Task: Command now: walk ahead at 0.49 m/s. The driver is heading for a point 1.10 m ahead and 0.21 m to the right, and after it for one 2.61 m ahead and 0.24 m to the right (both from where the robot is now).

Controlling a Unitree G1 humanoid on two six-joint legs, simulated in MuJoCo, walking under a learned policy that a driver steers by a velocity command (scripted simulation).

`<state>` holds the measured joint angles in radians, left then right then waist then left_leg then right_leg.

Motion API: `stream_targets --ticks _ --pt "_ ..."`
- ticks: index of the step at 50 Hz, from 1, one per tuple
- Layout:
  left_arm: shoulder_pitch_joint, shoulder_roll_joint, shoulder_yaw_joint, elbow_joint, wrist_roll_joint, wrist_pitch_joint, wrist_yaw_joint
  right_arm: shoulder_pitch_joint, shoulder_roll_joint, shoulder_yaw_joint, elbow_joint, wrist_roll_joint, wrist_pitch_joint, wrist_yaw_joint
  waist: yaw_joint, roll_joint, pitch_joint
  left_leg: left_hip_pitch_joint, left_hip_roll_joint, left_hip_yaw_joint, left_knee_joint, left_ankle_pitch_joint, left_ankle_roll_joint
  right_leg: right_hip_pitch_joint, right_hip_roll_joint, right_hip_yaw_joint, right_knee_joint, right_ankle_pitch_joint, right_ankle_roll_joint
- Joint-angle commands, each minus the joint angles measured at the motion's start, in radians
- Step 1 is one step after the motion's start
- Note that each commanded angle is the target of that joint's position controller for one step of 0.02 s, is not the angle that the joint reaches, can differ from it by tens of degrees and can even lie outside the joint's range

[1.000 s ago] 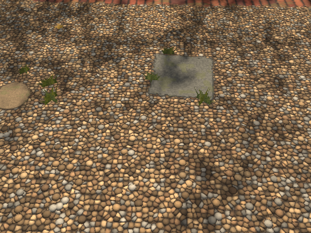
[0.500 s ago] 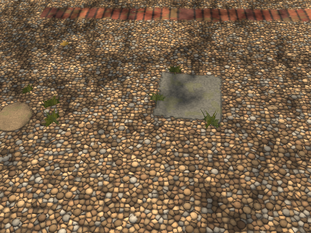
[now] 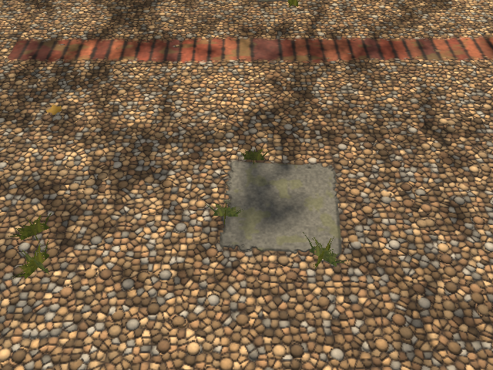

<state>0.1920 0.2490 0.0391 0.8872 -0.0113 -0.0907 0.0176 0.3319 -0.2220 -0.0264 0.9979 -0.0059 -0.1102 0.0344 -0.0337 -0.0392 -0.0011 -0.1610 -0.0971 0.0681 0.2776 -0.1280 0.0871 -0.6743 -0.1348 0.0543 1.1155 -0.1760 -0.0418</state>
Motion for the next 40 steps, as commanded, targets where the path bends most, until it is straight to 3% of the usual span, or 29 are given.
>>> stream_targets --ticks 1,5,10,12,13,14,15,16,17,18,19,20,21,23,26,32,36,40 --pt "0.02 0.047 0.014 -0.044 0.011 0.001 0.004 -0.033 -0.139 -0.023 -0.056 0.003 -0.014 -0.021 0.041 0.065 0.058 -0.082 0.289 -0.216 -0.194 0.075 0.17 -0.037 -0.037 0.006 -0.147 0.16 0.025" --pt "-0.134 0.03 0.007 -0.084 0.002 -0.01 -0.009 0.045 -0.16 -0.027 -0.039 0.018 -0.002 -0.034 -0.016 0.076 0.061 0.001 0.271 -0.163 -0.18 0.09 0.127 0.001 0.012 -0.037 -0.416 0.291 0.033" --pt "-0.252 0.04 0.001 -0.134 -0.011 -0.02 -0.041 0.114 -0.17 -0.033 -0.007 0.025 0.02 -0.037 -0.049 0.092 0.09 0.158 0.332 -0.177 -0.106 0.081 0.115 -0.002 0.04 -0.043 -0.561 0.198 0.014" --pt "-0.227 0.062 0.008 -0.14 -0.011 -0.029 -0.051 0.102 -0.183 -0.04 -0.006 0.026 0.03 -0.04 -0.021 0.107 0.074 0.199 0.355 -0.188 -0.051 0.146 0.099 0.059 0.058 -0.052 -0.601 0.118 -0.015" --pt "-0.172 0.081 0.017 -0.129 -0.011 -0.033 -0.052 0.081 -0.191 -0.042 -0.011 0.026 0.035 -0.04 0.016 0.121 0.044 0.2 0.349 -0.178 0.011 0.273 0.086 0.15 0.084 -0.074 -0.62 0.09 -0.032" --pt "-0.045 0.116 0.038 -0.092 -0.009 -0.035 -0.049 0.06 -0.183 -0.038 -0.018 0.022 0.04 -0.04 0.083 0.115 -0.03 0.18 0.304 -0.138 0.16 0.443 0.064 0.319 0.119 -0.102 -0.64 0.085 -0.057" --pt "0.159 0.184 0.066 -0.038 -0.004 -0.037 -0.042 0.048 -0.147 -0.023 -0.037 0.009 0.04 -0.04 0.163 0.074 -0.17 0.041 0.246 -0.087 0.417 0.421 0.029 0.614 0.051 -0.026 -0.61 0.111 -0.108" --pt "0.305 0.296 0.094 -0.01 0.014 -0.029 -0.038 0.15 -0.038 0.011 -0.054 0.005 0.02 -0.03 0.153 -0.157 -0.329 -0.387 0.085 -0.012 0.835 0.059 -0.052 1.043 -0.208 0.398 -0.648 0.002 -0.26" --pt "0.324 0.234 0.075 -0.003 0.012 -0.026 -0.041 0.159 -0.05 0.012 -0.04 0.019 -0.008 -0.025 0.154 -0.221 -0.403 -0.545 0.04 -0.163 1.012 -0.419 -0.046 1.1 -0.28 0.691 -0.803 -0.078 -0.302" --pt "0.239 0.168 0.053 -0.015 0.006 -0.028 -0.042 0.068 -0.154 -0.016 -0.065 0.046 -0.024 -0.021 0.138 -0.152 -0.257 -0.632 0.106 -0.194 1.082 -0.37 -0.022 0.981 -0.245 0.563 -0.814 -0.093 -0.243" --pt "0.136 0.131 0.039 -0.041 0.003 -0.026 -0.041 -0.005 -0.167 -0.019 -0.088 0.05 -0.027 -0.024 0.107 -0.083 -0.159 -0.621 0.165 -0.159 1.052 -0.271 -0.012 0.824 -0.208 0.409 -0.832 -0.019 -0.209" --pt "0.063 0.098 0.028 -0.052 0.008 -0.025 -0.047 -0.043 -0.155 -0.023 -0.092 0.035 -0.021 -0.031 0.077 -0.016 -0.089 -0.578 0.202 -0.141 0.988 -0.195 -0.016 0.681 -0.162 0.305 -0.872 0.056 -0.191" --pt "0.031 0.075 0.021 -0.053 0.014 -0.028 -0.052 -0.033 -0.139 -0.029 -0.091 0.025 -0.007 -0.036 0.041 -0.031 -0.057 -0.515 0.233 -0.145 0.926 -0.143 -0.019 0.59 -0.122 0.228 -0.908 0.098 -0.172" --pt "0.042 0.068 0.02 -0.031 0.017 -0.033 -0.057 0.008 -0.092 -0.027 -0.077 0.022 0.021 -0.038 0.013 -0.043 -0.035 -0.446 0.24 -0.129 0.88 -0.098 -0.032 0.506 -0.083 0.148 -0.955 0.166 -0.178" --pt "0.1 0.107 0.03 0.003 0.017 -0.034 -0.042 -0.063 -0.095 -0.034 -0.107 0.014 0.033 -0.043 0.013 -0.018 0.007 -0.531 0.247 -0.123 0.768 0.004 -0.056 0.515 -0.08 0.086 -0.983 0.279 -0.191" --pt "0.188 0.126 0.031 0.041 0.006 -0.018 -0.016 -0.286 -0.068 -0.028 -0.172 0.015 0.022 -0.03 0.073 -0.019 0.053 -0.544 0.213 -0.087 0.419 0.239 -0.068 0.573 -0.056 0.012 -1.012 0.232 -0.156" --pt "0.254 0.133 0.036 0.08 -0.002 -0.004 -0.011 -0.395 -0.069 -0.022 -0.21 0.024 0.015 -0.012 0.106 -0.019 0.093 -0.566 0.191 -0.078 0.305 0.214 -0.054 0.688 -0.095 0.012 -0.983 0.214 -0.154" --pt "0.244 0.15 0.048 0.094 -0.007 0.014 -0.003 -0.399 -0.094 -0.027 -0.232 0.027 0.001 0.01 0.074 -0.033 0.079 -0.496 0.166 -0.064 0.242 0.087 -0.01 0.778 -0.137 0.016 -0.892 0.346 -0.131"
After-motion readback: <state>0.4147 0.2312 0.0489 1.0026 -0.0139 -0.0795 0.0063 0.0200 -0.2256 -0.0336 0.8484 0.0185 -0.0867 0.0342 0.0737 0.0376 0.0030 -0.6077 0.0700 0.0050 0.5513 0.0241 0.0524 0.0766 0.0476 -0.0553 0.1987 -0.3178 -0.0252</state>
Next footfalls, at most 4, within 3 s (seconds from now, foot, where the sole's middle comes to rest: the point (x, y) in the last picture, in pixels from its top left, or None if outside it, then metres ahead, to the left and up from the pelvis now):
0.30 right None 0.34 -0.17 -0.78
0.86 left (223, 324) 0.66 0.07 -0.78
1.44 right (304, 243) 0.93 -0.19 -0.78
1.92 left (272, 176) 1.23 -0.11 -0.78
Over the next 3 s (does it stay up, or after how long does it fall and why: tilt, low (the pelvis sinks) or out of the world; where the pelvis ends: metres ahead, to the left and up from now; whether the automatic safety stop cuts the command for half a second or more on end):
stays up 1.09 -0.15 0.00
